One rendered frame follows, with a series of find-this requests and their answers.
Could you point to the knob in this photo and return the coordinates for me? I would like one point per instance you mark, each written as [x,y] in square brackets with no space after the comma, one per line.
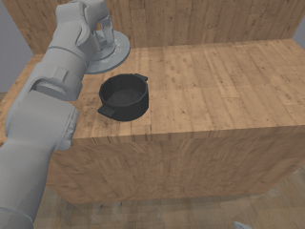
[102,40]

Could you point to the lid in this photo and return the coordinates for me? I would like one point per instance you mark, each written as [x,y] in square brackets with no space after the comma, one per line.
[112,56]

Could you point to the left robot upper arm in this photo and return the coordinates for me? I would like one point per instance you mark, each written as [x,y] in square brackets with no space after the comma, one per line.
[42,124]

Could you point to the left robot forearm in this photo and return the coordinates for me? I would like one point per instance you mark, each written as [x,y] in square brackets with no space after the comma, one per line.
[61,71]

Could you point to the left robot hand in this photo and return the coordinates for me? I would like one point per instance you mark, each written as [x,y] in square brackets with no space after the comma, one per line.
[104,17]

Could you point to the pot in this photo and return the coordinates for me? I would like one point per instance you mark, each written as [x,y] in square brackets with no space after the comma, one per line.
[124,97]

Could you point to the table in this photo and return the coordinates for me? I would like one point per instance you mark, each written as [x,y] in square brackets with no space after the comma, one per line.
[226,114]

